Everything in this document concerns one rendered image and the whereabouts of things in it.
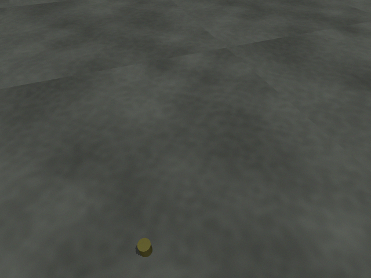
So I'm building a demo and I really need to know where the can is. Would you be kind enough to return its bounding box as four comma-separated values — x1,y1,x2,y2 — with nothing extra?
137,238,152,257

